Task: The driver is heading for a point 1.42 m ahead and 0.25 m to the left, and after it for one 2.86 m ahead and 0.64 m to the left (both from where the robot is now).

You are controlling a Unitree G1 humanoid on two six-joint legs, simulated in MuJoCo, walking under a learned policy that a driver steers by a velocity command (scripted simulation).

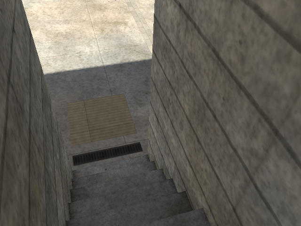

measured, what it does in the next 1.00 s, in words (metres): steps on the spot: right foot 0.21 m higher, then left foot 0.21 m lower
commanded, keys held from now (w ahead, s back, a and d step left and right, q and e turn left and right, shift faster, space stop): no key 1.00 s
